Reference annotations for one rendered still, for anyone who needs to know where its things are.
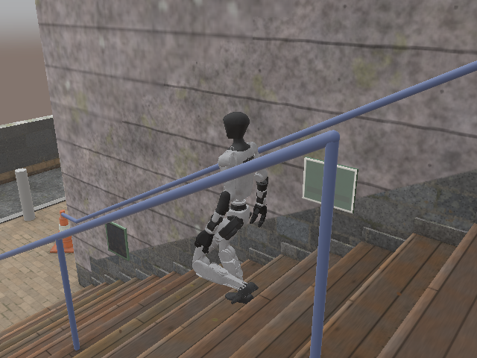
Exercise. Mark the right robot upper arm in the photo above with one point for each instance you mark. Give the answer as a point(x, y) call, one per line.
point(262, 174)

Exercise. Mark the left robot hand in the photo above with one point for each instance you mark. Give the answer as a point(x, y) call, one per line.
point(204, 239)

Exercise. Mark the robot left foot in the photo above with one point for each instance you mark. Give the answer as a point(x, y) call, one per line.
point(250, 287)

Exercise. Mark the right robot shin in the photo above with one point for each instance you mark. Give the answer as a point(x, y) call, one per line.
point(233, 267)

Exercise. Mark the robot right forearm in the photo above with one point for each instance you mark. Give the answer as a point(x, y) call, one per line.
point(261, 192)

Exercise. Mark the left robot upper arm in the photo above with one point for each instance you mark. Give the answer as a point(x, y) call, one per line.
point(226, 161)

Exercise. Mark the robot left forearm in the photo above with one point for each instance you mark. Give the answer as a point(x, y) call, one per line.
point(220, 211)

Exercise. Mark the right robot hand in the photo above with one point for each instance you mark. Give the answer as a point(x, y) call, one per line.
point(256, 210)

